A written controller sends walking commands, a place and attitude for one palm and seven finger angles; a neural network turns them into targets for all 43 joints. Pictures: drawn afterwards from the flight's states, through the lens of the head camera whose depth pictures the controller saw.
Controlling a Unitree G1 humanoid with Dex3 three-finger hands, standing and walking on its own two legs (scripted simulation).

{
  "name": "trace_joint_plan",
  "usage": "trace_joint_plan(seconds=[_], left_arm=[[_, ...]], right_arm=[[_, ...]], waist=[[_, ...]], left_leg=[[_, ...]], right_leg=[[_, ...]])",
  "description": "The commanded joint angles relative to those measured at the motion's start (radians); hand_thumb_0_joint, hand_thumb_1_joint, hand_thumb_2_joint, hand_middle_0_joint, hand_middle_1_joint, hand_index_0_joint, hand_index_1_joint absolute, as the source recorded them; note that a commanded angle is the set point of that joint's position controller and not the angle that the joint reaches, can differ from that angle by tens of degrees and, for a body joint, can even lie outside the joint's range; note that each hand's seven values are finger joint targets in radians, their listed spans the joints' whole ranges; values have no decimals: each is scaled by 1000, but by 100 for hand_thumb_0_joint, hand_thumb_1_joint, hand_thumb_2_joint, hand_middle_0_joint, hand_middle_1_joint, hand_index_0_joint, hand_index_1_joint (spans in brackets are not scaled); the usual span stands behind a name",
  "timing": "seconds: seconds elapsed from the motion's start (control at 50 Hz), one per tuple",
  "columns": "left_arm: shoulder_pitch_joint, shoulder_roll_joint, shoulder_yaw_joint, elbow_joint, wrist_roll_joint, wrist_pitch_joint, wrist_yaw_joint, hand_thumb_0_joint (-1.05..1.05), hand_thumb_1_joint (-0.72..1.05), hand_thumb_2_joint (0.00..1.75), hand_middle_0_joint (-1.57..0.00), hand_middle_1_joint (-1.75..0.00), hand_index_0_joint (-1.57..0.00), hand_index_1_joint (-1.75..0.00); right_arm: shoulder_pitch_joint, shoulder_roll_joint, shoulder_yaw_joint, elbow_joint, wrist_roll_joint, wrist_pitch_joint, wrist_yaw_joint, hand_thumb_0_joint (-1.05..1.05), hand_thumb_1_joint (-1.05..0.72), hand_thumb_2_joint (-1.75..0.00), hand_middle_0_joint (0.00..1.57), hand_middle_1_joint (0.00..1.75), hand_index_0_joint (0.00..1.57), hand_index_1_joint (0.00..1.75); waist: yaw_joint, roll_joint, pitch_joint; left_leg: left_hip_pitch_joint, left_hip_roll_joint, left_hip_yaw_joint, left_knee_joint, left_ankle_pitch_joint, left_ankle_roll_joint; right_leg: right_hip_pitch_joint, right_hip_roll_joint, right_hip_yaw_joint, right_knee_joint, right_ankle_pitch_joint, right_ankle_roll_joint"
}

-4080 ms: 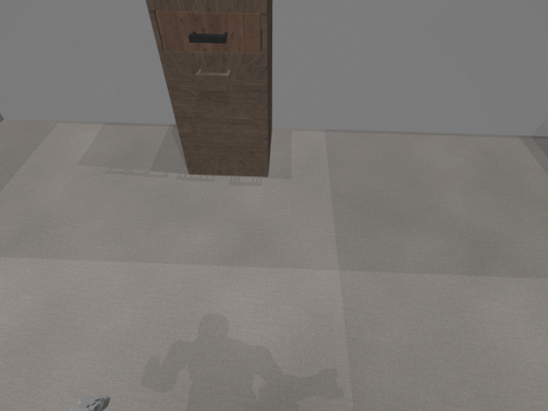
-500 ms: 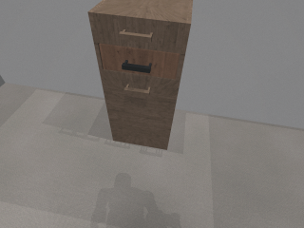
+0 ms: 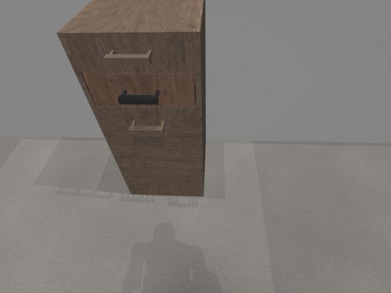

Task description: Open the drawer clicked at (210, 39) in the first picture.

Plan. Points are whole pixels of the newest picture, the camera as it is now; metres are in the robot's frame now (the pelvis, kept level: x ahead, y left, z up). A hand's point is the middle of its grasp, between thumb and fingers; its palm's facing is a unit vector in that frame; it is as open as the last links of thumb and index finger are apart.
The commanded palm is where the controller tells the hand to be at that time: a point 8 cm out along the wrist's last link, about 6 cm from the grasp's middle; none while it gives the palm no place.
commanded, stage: take the last steps up to it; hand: left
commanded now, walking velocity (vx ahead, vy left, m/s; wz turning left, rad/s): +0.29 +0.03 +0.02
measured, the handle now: (139, 96) +0.74 +0.23 -0.02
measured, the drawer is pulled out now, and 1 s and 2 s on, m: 0.00 0.00 0.00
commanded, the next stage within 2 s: come to a stop and stand still in 0.40 s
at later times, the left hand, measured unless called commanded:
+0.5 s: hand out of the picture +0.10 +0.19 -0.18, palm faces +0.08 -0.99 -0.15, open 7.4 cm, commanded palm none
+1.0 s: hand (128, 237) +0.30 +0.21 -0.17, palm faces +0.05 -0.98 -0.21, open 7.4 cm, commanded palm none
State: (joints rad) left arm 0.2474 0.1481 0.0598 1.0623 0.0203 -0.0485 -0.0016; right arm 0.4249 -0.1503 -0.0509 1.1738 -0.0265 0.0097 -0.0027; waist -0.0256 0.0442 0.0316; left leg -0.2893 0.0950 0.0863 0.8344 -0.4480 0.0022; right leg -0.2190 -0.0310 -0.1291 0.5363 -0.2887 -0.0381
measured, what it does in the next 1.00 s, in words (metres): walks ahead: left foot, then right foot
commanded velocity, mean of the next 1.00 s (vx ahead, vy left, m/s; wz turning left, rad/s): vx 0.01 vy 0.02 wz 0.00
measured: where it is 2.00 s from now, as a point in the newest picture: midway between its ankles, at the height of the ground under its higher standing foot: outside the picture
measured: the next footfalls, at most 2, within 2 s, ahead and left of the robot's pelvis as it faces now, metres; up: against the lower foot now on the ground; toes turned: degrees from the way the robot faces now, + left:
left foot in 0.38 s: +0.22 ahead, +0.15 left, +0.00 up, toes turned +1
right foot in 0.68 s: +0.28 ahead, -0.09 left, +0.00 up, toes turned -6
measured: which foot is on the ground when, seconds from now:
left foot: up 0.00-0.36, down 0.38-1.00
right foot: down 0.00-0.38, up 0.40-0.66, down 0.68-1.00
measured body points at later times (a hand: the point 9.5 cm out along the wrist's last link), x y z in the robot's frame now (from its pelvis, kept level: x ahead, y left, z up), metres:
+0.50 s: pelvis +0.15 +0.03 -0.01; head +0.17 +0.04 +0.44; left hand +0.10 +0.25 -0.17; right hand +0.25 -0.19 -0.15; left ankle +0.21 +0.14 -0.73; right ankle +0.07 -0.07 -0.66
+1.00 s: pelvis +0.20 +0.03 +0.00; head +0.24 +0.03 +0.44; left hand +0.29 +0.26 -0.15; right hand +0.20 -0.21 -0.16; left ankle +0.19 +0.14 -0.74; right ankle +0.24 -0.09 -0.73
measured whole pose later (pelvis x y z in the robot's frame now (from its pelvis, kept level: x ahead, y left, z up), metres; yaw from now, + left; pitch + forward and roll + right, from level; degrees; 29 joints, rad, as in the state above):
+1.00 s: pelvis +0.20 +0.03 +0.00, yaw +1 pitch -1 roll +1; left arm 0.10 0.17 0.05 0.99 0.01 0.03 0.03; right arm 0.24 -0.16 -0.05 1.07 -0.02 0.04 -0.03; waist -0.02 -0.02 0.10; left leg -0.22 0.02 0.08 0.54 -0.28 0.00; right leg -0.32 -0.06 -0.11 0.58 -0.23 -0.01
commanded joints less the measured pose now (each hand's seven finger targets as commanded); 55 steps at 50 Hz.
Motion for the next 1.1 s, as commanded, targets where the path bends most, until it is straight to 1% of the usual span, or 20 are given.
trace_joint_plan(seconds=[0.0, 0.06, 0.26, 0.32, 0.34, 0.36, 0.38, 0.44, 0.5, 0.54, 0.62, 0.66, 0.7, 0.8, 0.86, 0.92, 0.96, 0.98, 1.02, 1.08], left_arm=[[147, 103, 10, 16, 1, -9, 25, 0, 90, 90, -20, -30, -20, -30], [147, 83, -5, 20, 1, -27, 23, 0, 90, 90, -20, -30, -20, -30], [213, 120, 3, 64, 8, -29, 29, 0, 90, 90, -20, -30, -20, -30], [201, 105, 3, 63, 1, -17, 27, 0, 90, 90, -20, -30, -20, -30], [230, 73, -2, 51, -6, -13, 23, 0, 90, 90, -20, -30, -20, -30], [257, 25, -11, 28, -14, -16, 15, 0, 90, 90, -20, -30, -20, -30], [218, 41, -10, 8, -4, -15, 18, 0, 90, 90, -20, -30, -20, -30], [117, 44, -3, -5, 3, 0, 7, 0, 90, 90, -20, -30, -20, -30], [179, -3, -14, 13, 2, 28, 10, 0, 90, 90, -20, -30, -20, -30], [177, -22, -24, 12, -2, 40, 21, 0, 90, 90, -20, -30, -20, -30], [186, 63, -22, 9, 2, 41, 32, 0, 90, 90, -20, -30, -20, -30], [84, 157, -17, -35, 6, 41, 34, 0, 90, 90, -20, -30, -20, -30], [25, 193, -5, -55, -1, 43, 36, 0, 90, 90, -20, -30, -20, -30], [-19, 195, 16, -78, 0, 55, 52, 0, 90, 90, -20, -30, -20, -30], [-39, 204, 30, -85, 3, 63, 55, 0, 90, 90, -20, -30, -20, -30], [-74, 181, 28, -97, -9, 75, 52, 0, 90, 90, -20, -30, -20, -30], [-83, 114, 12, -123, -11, 85, 43, 0, 90, 90, -20, -30, -20, -30], [-118, 104, 8, -126, -9, 92, 41, 0, 90, 90, -20, -30, -20, -30], [-92, 101, 10, -107, -8, 97, 38, 0, 90, 90, -20, -30, -20, -30], [-54, 78, -6, -70, -9, 82, 27, 0, 90, 90, -20, -30, -20, -30]], right_arm=[[-116, -50, -21, -114, -2, -39, 11, 0, -90, -90, 20, 30, 20, 30], [-85, -28, -18, -106, -2, -30, 16, 0, -90, -90, 20, 30, 20, 30], [-275, -37, -5, -200, 8, -49, 29, 0, -90, -90, 20, 30, 20, 30], [-83, -86, -13, -144, -3, -61, 8, 0, -90, -90, 20, 30, 20, 30], [40, -172, -29, -119, -15, -71, -4, 0, -90, -90, 20, 30, 20, 30], [105, -255, -44, -108, -8, -66, -14, 0, -90, -90, 20, 30, 20, 30], [71, -253, -39, -117, 6, -57, -18, 0, -90, -90, 20, 30, 20, 30], [-118, -123, -8, -163, 4, -66, -24, 0, -90, -90, 20, 30, 20, 30], [-190, -96, 6, -170, 5, -70, -27, 0, -90, -90, 20, 30, 20, 30], [-214, -96, 5, -178, 1, -62, -30, 0, -90, -90, 20, 30, 20, 30], [-235, -97, 8, -157, 17, -37, -28, 0, -90, -90, 20, 30, 20, 30], [-189, -66, 9, -152, 25, -19, -15, 0, -90, -90, 20, 30, 20, 30], [-155, -65, 5, -134, 17, 10, -17, 0, -90, -90, 20, 30, 20, 30], [-123, -73, -5, -131, 19, 22, -26, 0, -90, -90, 20, 30, 20, 30], [-126, -71, -8, -144, 21, 25, -30, 0, -90, -90, 20, 30, 20, 30], [-64, -80, -8, -128, 15, 17, -30, 0, -90, -90, 20, 30, 20, 30], [-116, -161, -18, -165, 3, 12, -28, 0, -90, -90, 20, 30, 20, 30], [-145, -157, -17, -169, 2, 6, -34, 0, -90, -90, 20, 30, 20, 30], [-184, -139, -5, -173, 0, -5, -47, 0, -90, -90, 20, 30, 20, 30], [-190, -146, -3, -158, 1, -14, -45, 0, -90, -90, 20, 30, 20, 30]], waist=[[46, -119, 106], [15, -152, 106], [46, -153, 103], [-43, -75, 14], [-76, 69, -93], [-68, 258, -179], [-62, 152, -165], [-8, 78, 20], [54, 46, 1], [59, 21, -16], [83, -36, -11], [27, -103, 25], [10, -238, 10], [34, -179, -64], [40, -181, -98], [12, -144, -120], [30, 119, -69], [17, 204, -30], [41, 145, -12], [34, 89, -55]], left_leg=[[-361, 53, -51, 236, 123, -1], [-315, 40, -21, 176, 212, -24], [-185, -6, 15, -163, 230, 14], [156, -61, 44, -331, 311, 38], [357, 103, -145, -377, 437, 98], [481, 324, -436, -468, 570, 209], [402, 342, -443, -517, 430, 245], [99, 257, -296, -612, 244, 197], [-16, 191, -152, -608, 418, 170], [-35, 187, -114, -572, 531, 173], [-58, 97, -52, -448, 372, 73], [-27, -15, -21, -400, 156, 5], [56, -46, 10, -278, 137, -17], [-40, -51, -38, -102, -13, -27], [-50, -47, -49, -189, -8, -34], [121, -18, -43, -418, 319, -23], [87, 180, -211, -514, 609, 81], [44, 219, -273, -580, 630, 138], [30, 215, -248, -570, 617, 179], [178, 172, -182, -535, 631, 163]], right_leg=[[95, -299, 329, -400, -113, -125], [62, -242, 191, -393, 121, -104], [138, -250, 139, -289, 397, -107], [50, -169, 65, 10, 481, -62], [-87, -76, 6, 252, 266, -16], [-267, 31, -22, 535, -286, 14], [-308, 10, 60, 658, -334, -5], [-328, -85, 115, 669, -160, 11], [-165, -81, 86, 446, -131, 32], [-72, -73, 87, 265, -89, 51], [78, -68, 104, -75, 191, 59], [-35, -189, 245, -152, 268, -6], [-111, -250, 308, -217, 292, -72], [88, -298, 269, -150, 724, -159], [164, -297, 249, -93, 837, -162], [57, -214, 176, -21, 587, -70], [-59, -39, 42, 107, 99, 31], [-103, -1, 69, 250, -158, 43], [-135, -9, 158, 397, -209, 36], [-153, -17, 128, 277, -166, 51]])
